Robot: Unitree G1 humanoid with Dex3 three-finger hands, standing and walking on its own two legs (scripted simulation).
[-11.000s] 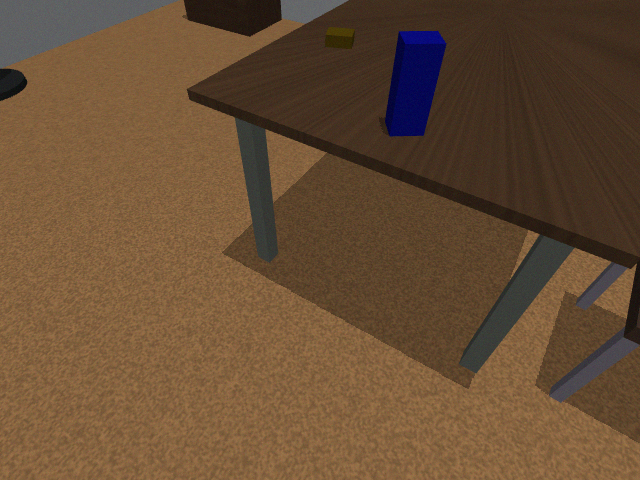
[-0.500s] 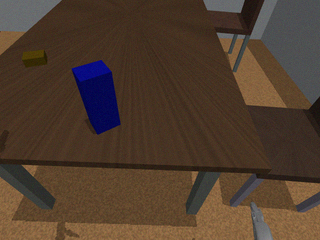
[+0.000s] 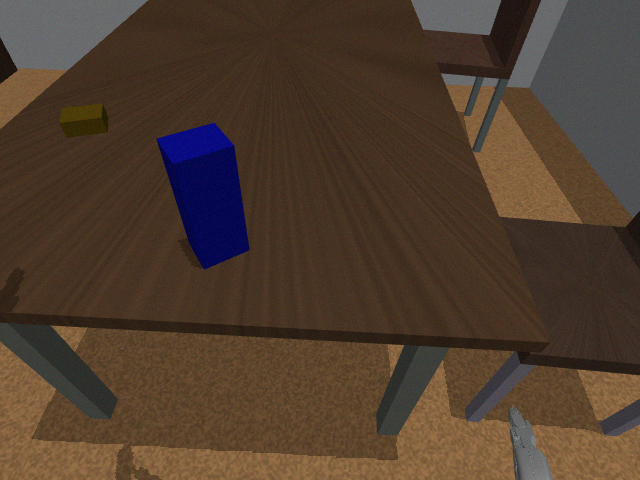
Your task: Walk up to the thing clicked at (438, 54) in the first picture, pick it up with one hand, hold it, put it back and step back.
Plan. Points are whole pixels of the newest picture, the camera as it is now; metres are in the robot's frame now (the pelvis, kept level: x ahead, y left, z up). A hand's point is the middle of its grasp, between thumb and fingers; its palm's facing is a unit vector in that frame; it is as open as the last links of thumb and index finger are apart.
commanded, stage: go down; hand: left
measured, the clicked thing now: (208, 201) +0.49 +0.18 +0.09
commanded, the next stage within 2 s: approach in 0.10 s
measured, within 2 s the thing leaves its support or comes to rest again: neither
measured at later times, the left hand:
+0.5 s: hand (31, 241) +0.36 +0.35 +0.14, palm faces +0.13 -0.99 +0.01, open 17.2 cm
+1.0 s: hand (165, 238) +0.43 +0.23 +0.08, palm faces +0.14 -0.99 +0.02, open 17.3 cm
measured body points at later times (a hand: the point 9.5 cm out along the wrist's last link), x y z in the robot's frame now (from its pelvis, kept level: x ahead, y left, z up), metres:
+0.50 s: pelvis -0.01 +0.00 -0.01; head +0.02 +0.01 +0.44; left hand +0.35 +0.40 +0.14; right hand +0.15 -0.25 -0.08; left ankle +0.00 +0.12 -0.73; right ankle -0.02 -0.15 -0.73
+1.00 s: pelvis +0.00 +0.00 -0.03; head +0.05 +0.01 +0.42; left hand +0.41 +0.28 +0.08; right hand +0.14 -0.27 -0.08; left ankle +0.00 +0.12 -0.73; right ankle -0.02 -0.15 -0.73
